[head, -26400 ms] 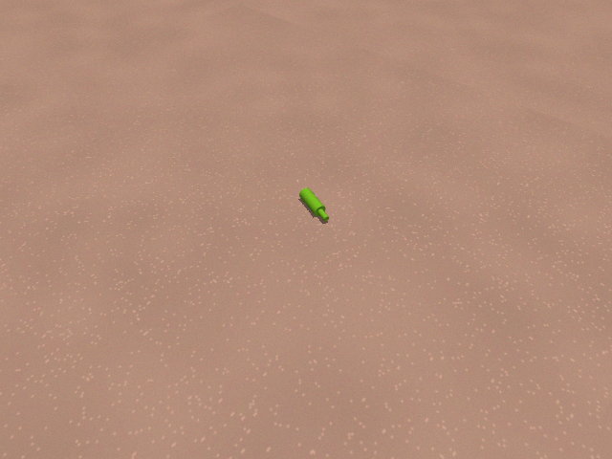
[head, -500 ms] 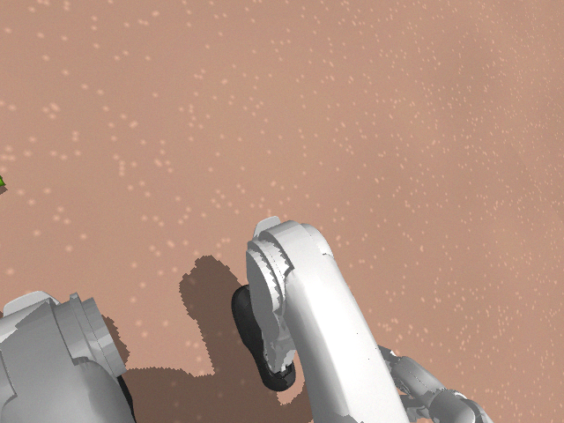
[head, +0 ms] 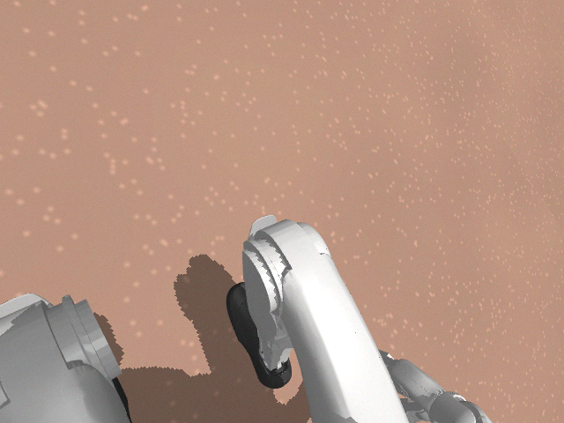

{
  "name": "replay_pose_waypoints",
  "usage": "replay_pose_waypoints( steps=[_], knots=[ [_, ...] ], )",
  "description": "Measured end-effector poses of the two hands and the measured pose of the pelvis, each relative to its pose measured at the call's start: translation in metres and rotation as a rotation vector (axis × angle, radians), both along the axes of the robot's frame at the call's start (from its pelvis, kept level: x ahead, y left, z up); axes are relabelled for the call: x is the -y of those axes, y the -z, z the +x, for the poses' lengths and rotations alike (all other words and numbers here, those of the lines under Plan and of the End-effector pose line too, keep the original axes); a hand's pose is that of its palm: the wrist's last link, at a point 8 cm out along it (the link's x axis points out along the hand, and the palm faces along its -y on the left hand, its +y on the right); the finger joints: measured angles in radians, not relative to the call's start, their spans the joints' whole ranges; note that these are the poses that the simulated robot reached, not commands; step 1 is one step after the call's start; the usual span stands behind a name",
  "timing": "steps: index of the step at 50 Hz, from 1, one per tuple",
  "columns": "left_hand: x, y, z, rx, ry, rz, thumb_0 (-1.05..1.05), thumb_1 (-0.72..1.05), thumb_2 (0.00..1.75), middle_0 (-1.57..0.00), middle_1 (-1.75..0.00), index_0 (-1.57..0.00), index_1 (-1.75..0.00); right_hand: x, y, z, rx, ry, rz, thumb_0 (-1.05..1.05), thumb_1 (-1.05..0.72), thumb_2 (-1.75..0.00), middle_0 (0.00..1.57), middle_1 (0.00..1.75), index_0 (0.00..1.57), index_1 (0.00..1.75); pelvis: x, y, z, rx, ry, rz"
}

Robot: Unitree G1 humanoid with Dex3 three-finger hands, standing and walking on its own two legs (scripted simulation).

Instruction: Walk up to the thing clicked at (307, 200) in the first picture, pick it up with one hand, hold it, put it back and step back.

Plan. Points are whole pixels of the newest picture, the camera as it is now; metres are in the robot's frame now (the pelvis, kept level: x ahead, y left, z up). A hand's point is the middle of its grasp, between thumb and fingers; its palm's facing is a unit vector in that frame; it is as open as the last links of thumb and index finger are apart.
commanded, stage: open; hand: left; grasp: from above
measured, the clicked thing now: out of the picture +0.45 +0.34 -0.27
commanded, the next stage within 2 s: withdraw in 0.40 s
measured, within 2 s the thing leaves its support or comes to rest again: neither
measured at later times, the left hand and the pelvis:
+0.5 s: hand out of the picture +0.43 +0.36 -0.23, palm faces -0.42 -0.18 -0.89, open 14.1 cm; pelvis +0.00 +0.00 +0.00, yaw +0 degrees
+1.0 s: hand out of the picture +0.43 +0.40 -0.08, palm faces -0.37 -0.08 -0.93, open 14.1 cm; pelvis +0.00 +0.00 +0.04, yaw +5 degrees
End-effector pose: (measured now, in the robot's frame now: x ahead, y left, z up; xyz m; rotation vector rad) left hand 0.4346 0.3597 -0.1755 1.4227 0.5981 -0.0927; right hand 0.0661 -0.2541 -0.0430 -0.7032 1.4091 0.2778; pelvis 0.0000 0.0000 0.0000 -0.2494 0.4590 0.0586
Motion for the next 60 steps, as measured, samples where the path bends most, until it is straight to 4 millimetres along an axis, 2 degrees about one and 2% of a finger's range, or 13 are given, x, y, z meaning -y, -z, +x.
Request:
replay_pose_waypoints(
  steps=[9, 17, 27, 33, 37, 42, 47, 51, 55, 60],
  knots=[
    [-0.005, -0.002, -0.001, 0.001, -0.018, 0.0, 0.0, -0.35, 0.87, -0.23, -0.86, -0.23, -0.86, 0.001, -0.001, 0.006, 0.009, -0.007, 0.0, 0.0, -0.9, -0.89, 0.21, 0.3, 0.21, 0.3, 0.001, -0.002, 0.0, -0.003, -0.002, 0.002],
    [-0.007, -0.001, -0.002, -0.014, -0.014, -0.005, 0.0, -0.48, 0.97, -0.13, -0.94, -0.12, -0.96, 0.002, -0.002, 0.003, 0.006, 0.001, -0.009, 0.0, -0.9, -0.89, 0.21, 0.3, 0.21, 0.3, 0.0, -0.001, -0.001, 0.001, -0.004, 0.0],
    [-0.002, 0.0, -0.002, -0.004, 0.019, -0.02, 0.0, -0.51, 1.01, -0.08, -0.99, -0.07, -1.0, 0.0, -0.004, -0.001, -0.012, 0.001, -0.012, 0.0, -0.89, -0.89, 0.21, 0.3, 0.21, 0.3, 0.0, -0.003, -0.001, 0.0, -0.003, -0.002],
    [-0.003, -0.008, 0.001, 0.044, 0.021, -0.006, 0.0, -0.51, 1.0, -0.08, -1.0, -0.08, -1.0, 0.0, -0.003, 0.003, -0.002, -0.003, -0.007, 0.0, -0.9, -0.89, 0.21, 0.3, 0.21, 0.3, 0.001, -0.003, 0.0, -0.003, -0.002, -0.002],
    [-0.01, -0.028, 0.006, 0.106, 0.011, 0.025, 0.0, -0.51, 0.99, -0.08, -1.0, -0.09, -0.99, 0.001, 0.001, 0.008, 0.016, 0.012, 0.011, 0.0, -0.9, -0.89, 0.21, 0.3, 0.21, 0.3, 0.001, -0.004, 0.001, -0.017, -0.007, 0.004],
    [-0.024, -0.077, 0.008, 0.16, -0.015, 0.084, 0.0, -0.52, 0.99, -0.08, -1.0, -0.09, -0.99, 0.001, 0.007, 0.023, 0.062, 0.067, 0.051, 0.01, -0.91, -0.89, 0.21, 0.3, 0.21, 0.3, 0.002, -0.01, 0.005, -0.062, -0.018, 0.014],
    [-0.033, -0.129, 0.001, 0.097, -0.04, 0.125, 0.0, -0.52, 1.0, -0.08, -1.0, -0.08, -1.0, -0.002, 0.01, 0.043, 0.116, 0.13, 0.109, 0.01, -0.91, -0.9, 0.21, 0.3, 0.21, 0.3, 0.002, -0.027, 0.004, -0.101, -0.039, 0.033],
    [-0.034, -0.161, -0.006, 0.015, -0.048, 0.111, 0.0, -0.51, 1.01, -0.08, -1.0, -0.08, -1.01, -0.004, 0.004, 0.054, 0.144, 0.162, 0.134, 0.01, -0.91, -0.9, 0.2, 0.3, 0.2, 0.3, 0.003, -0.046, 0.0, -0.109, -0.057, 0.054],
    [-0.028, -0.174, -0.01, -0.057, -0.035, 0.065, 0.0, -0.51, 1.01, -0.08, -1.01, -0.08, -1.01, 0.0, -0.006, 0.056, 0.153, 0.171, 0.115, 0.0, -0.91, -0.9, 0.21, 0.3, 0.2, 0.3, 0.006, -0.058, -0.005, -0.107, -0.07, 0.067],
    [-0.021, -0.164, -0.015, -0.094, 0.01, 0.001, 0.0, -0.51, 1.02, -0.08, -1.01, -0.08, -1.02, 0.015, -0.017, 0.045, 0.136, 0.169, 0.039, 0.0, -0.91, -0.9, 0.21, 0.3, 0.21, 0.3, 0.01, -0.06, -0.01, -0.098, -0.074, 0.072]
  ],
)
